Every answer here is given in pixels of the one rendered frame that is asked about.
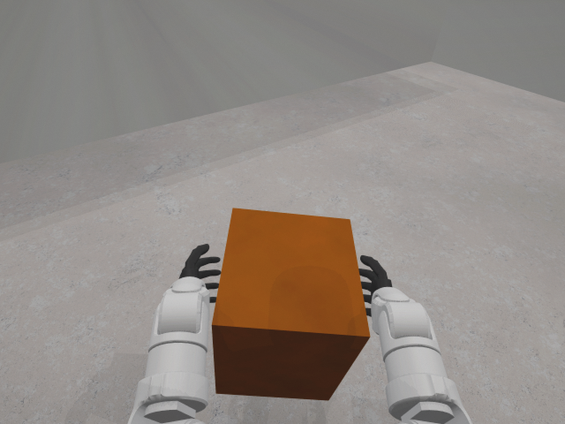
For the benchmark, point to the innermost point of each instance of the left robot forearm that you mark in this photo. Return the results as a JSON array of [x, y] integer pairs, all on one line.
[[175, 386]]

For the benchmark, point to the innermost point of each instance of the right robot forearm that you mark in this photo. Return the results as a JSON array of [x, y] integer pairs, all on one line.
[[418, 387]]

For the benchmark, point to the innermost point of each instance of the left robot hand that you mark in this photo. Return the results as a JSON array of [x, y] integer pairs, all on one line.
[[194, 262]]

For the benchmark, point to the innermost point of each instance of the right robot hand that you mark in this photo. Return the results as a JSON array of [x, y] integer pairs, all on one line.
[[378, 277]]

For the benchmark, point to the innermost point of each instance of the carton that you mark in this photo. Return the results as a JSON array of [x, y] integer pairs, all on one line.
[[290, 316]]

